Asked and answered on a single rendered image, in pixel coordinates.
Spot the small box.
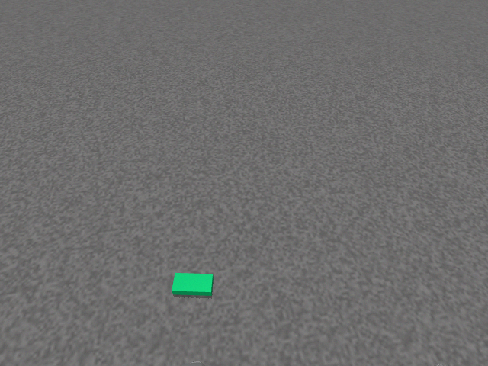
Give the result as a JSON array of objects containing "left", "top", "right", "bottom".
[{"left": 172, "top": 273, "right": 214, "bottom": 296}]

